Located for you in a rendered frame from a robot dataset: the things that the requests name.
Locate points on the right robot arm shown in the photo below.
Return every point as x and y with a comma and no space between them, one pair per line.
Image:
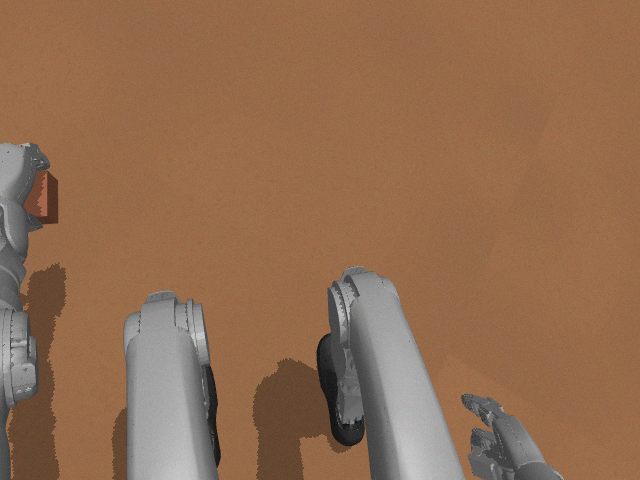
537,471

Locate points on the small box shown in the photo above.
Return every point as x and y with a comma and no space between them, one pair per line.
42,201

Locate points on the right robot hand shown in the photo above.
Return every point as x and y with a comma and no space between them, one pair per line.
507,449

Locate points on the left robot hand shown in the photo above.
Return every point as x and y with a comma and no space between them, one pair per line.
18,166

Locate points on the right robot foot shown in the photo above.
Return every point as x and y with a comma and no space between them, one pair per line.
345,434

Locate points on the left robot arm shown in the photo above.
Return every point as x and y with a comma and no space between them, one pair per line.
19,368

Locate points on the left robot foot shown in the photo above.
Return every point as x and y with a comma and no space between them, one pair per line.
212,414

